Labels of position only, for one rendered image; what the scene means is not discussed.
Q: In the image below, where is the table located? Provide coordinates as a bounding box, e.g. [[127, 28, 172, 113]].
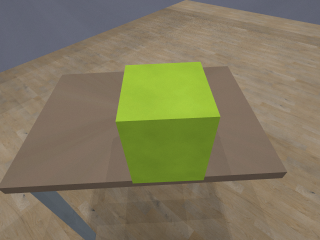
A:
[[0, 66, 287, 240]]

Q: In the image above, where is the carton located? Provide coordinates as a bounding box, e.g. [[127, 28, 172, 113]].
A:
[[115, 62, 221, 184]]

